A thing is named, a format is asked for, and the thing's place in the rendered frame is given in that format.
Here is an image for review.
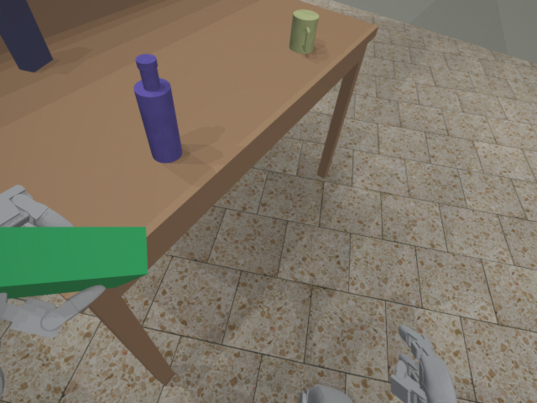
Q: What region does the sponge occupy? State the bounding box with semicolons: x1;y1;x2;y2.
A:
0;227;148;299

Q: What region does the right robot hand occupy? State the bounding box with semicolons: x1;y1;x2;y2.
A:
391;325;458;403

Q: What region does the left robot hand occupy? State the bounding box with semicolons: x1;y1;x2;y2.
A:
0;185;106;338

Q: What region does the table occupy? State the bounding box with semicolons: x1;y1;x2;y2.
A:
0;0;378;386

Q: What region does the right robot thigh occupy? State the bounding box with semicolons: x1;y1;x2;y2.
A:
299;385;353;403

